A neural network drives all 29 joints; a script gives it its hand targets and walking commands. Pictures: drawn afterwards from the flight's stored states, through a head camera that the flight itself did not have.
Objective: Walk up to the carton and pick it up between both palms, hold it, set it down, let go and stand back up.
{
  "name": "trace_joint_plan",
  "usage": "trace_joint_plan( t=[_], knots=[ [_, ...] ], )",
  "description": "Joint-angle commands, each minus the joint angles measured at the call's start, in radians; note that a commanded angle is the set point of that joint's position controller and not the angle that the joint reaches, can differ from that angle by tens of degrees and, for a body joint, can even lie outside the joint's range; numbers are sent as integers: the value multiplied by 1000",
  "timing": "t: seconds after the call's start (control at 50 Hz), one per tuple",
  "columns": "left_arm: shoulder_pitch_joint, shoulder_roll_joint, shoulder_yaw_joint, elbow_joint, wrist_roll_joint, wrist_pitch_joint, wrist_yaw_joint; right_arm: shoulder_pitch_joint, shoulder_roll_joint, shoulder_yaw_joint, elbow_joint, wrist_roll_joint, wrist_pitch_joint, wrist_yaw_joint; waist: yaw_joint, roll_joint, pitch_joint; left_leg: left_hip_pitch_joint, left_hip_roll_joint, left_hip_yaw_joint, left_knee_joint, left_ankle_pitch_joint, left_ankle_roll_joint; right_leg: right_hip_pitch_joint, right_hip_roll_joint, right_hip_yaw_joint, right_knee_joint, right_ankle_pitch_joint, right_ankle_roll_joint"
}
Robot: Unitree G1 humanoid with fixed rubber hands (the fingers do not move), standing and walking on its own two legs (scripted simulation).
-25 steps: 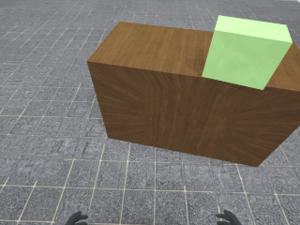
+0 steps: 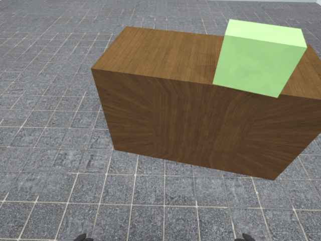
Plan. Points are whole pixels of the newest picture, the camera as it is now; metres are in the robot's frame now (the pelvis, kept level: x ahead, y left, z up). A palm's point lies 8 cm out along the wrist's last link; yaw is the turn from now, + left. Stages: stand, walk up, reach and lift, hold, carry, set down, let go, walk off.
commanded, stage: walk up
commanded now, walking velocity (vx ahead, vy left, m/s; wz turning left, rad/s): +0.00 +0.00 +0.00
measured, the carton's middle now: (253, 58) +0.79 -0.39 +0.06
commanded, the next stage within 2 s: none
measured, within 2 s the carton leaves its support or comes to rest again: neither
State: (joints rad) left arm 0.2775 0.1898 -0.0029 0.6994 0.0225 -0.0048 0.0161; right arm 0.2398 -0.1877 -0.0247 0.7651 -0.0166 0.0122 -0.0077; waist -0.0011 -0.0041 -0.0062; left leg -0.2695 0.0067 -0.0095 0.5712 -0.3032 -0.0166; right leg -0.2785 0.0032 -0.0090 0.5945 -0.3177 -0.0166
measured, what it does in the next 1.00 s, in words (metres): walks ahead, turning right: right foot, then left foot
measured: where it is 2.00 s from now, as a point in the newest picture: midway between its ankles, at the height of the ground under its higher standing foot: (198, 209)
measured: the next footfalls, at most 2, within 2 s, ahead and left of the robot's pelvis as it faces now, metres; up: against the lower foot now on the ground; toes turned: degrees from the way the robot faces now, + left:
right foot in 0.48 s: +0.14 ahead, -0.22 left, +0.00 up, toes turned -11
left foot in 0.84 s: +0.32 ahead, -0.02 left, +0.00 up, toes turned -13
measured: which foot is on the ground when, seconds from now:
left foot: down 0.00-0.48, up 0.50-0.82, down 0.84-1.00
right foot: down 0.00-0.22, up 0.24-0.46, down 0.48-0.84, up 0.86-1.00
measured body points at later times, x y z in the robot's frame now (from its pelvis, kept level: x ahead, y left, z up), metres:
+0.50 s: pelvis +0.05 -0.07 -0.02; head +0.06 -0.09 +0.43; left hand +0.20 +0.18 -0.11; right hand +0.03 -0.37 -0.15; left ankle +0.00 +0.12 -0.72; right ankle +0.11 -0.21 -0.73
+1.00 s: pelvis +0.23 -0.11 +0.00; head +0.23 -0.09 +0.45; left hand +0.36 +0.13 -0.13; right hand +0.18 -0.37 -0.11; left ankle +0.28 -0.01 -0.73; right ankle +0.21 -0.24 -0.66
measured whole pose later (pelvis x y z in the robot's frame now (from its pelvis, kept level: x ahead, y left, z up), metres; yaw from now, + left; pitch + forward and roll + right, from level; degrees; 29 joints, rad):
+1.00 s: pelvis +0.23 -0.11 +0.00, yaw -18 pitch -2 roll +0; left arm 0.40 0.30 0.01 0.74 0.07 -0.01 -0.04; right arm 0.46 -0.23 -0.01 0.71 -0.03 -0.08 -0.02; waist -0.01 -0.05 0.03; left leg -0.24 0.02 0.09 0.56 -0.28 0.03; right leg -0.51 -0.01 0.03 1.10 -0.38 0.03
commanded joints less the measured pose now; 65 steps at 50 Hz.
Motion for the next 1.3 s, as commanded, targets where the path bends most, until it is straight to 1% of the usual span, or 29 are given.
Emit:
trace_joint_plan(
  t=[0.0,0.16,0.18,0.2,0.22,0.24,0.26,0.36,0.42,0.44,0.46,0.48,0.5,0.52,0.62,0.72,0.78,0.8,0.82,0.84,0.86,0.94,1.04,1.16,1.2,1.22,1.24,1.26,1.28],
  knots=[
    [16,96,31,-51,4,-14,3,7,-80,-20,-48,-5,-16,-1,-1,-4,17,8,34,-39,-70,140,34,-28,-73,100,-143,157,-37],
    [17,92,37,-23,-1,-14,5,28,-83,-20,-10,-2,-20,-6,-2,-6,-7,17,40,-48,-88,156,34,9,-67,89,-147,162,-42],
    [68,177,70,-42,12,-14,-26,109,-166,-56,-61,-56,-46,-5,-16,5,-76,205,92,-95,-91,-284,113,-133,-23,151,-27,-261,-56],
    [-18,144,66,-73,20,-9,-45,168,-214,-78,-56,-61,-57,-10,-72,93,39,243,217,-278,-200,-484,189,-370,13,114,106,-342,-29],
    [-61,108,54,-113,33,-5,-60,201,-259,-90,-45,-62,-65,-21,-90,183,130,256,412,-465,-339,-591,287,-529,16,29,322,-254,13],
    [-83,139,61,-131,50,-2,-65,213,-233,-83,-42,-55,-76,-37,-95,95,175,211,504,-534,-385,-553,325,-605,-67,124,461,-227,34],
    [-30,139,64,-129,42,-4,-69,167,-222,-74,-47,-58,-91,-49,-50,69,160,191,510,-492,-383,-483,303,-584,-109,171,476,-154,46],
    [19,106,61,-108,29,-19,-108,62,-234,-58,-39,-61,-112,-22,-19,184,101,40,300,12,-341,-216,182,-207,-73,32,200,-53,52],
    [122,114,72,-68,21,-33,-103,64,-263,-52,-28,-70,-82,-11,25,101,95,-104,254,128,-189,-336,160,87,7,-110,50,97,8],
    [190,139,89,-50,23,-36,-92,92,-238,-37,-29,-76,-66,-8,48,21,80,-157,224,168,-48,-358,144,178,45,-116,40,22,2],
    [324,181,119,-21,18,-37,-75,124,-168,-2,-37,-80,-49,0,106,-135,23,-211,152,220,242,-322,105,291,48,-35,2,-63,-10],
    [397,292,140,-56,5,-35,-54,102,-94,32,-116,-58,-45,22,150,-371,8,-403,33,197,581,-428,38,265,-196,531,-239,-371,-102],
    [385,333,136,-76,-31,-26,-34,48,-150,20,-185,-34,-41,31,135,-179,19,-450,42,-8,663,-426,34,191,-315,833,-396,-546,-191],
    [326,338,129,-71,-29,-16,-18,37,-170,18,-192,-17,-41,34,95,-118,78,-489,77,-48,698,-373,33,138,-340,840,-398,-622,-223],
    [212,227,71,-34,10,-46,-16,152,-181,6,-144,-38,-65,35,24,-142,83,-289,89,6,449,-174,14,-40,-231,444,-350,-254,-205],
    [186,233,76,11,13,-47,-29,103,-135,3,-174,-34,-62,43,20,-121,95,-122,37,53,209,10,26,-134,-176,298,-312,-286,-176],
    [156,239,69,16,20,-32,-39,173,-127,-14,-164,-39,-72,30,-28,-53,94,139,-24,109,59,60,46,-265,-127,259,-186,-390,-130],
    [163,205,55,14,26,-27,-41,239,-140,-25,-159,-40,-78,18,-59,-6,85,233,-23,81,29,-13,52,-327,-86,235,-65,-415,-102],
    [176,118,19,2,28,-26,-43,345,-174,-36,-160,-43,-87,6,-107,139,46,319,165,-181,-98,-214,75,-422,2,140,238,-363,-43],
    [221,93,6,-31,28,-24,-47,388,-284,-57,-173,-34,-87,-13,-87,210,58,289,415,-672,-346,-564,129,-532,85,68,532,-346,11],
    [244,162,25,-34,36,-16,-42,369,-283,-61,-144,-11,-78,-30,-47,90,129,201,475,-770,-410,-664,184,-550,16,144,623,-269,19],
    [168,181,35,-14,49,-16,-52,242,-183,-25,-118,-12,-107,-14,-18,109,146,95,320,-354,-379,-266,206,-468,-68,96,529,-56,55],
    [66,103,12,-11,43,-23,-71,294,-169,-19,-38,-17,-129,-2,-11,110,93,114,234,-88,-301,250,201,-370,-71,7,341,126,56],
    [-58,93,14,-51,39,-31,-73,320,-217,-23,-21,-39,-104,13,-23,148,115,43,256,-4,-259,176,182,-114,-39,-55,83,201,1],
    [47,111,30,-24,38,-37,-61,295,-236,-21,-16,-45,-86,11,38,93,113,-18,242,11,-151,129,163,45,-17,-62,5,179,-20],
    [141,142,48,2,47,-44,-50,324,-212,-9,-12,-45,-78,14,72,1,70,-45,190,62,31,147,139,171,-1,-49,-31,139,-32],
    [248,202,75,16,53,-49,-38,387,-154,13,-20,-44,-71,18,101,-120,-32,-138,128,116,296,59,103,341,-105,84,-14,72,-55],
    [288,288,95,-17,30,-45,-22,431,-94,27,-67,-20,-60,22,95,-288,-112,-315,0,107,595,-293,50,402,-353,551,-187,-58,-138],
    [265,302,106,-22,-15,-29,-6,363,-150,13,-105,-22,-46,15,105,-164,-69,-368,22,-3,705,-302,45,292,-406,716,-327,-241,-204]
  ],
)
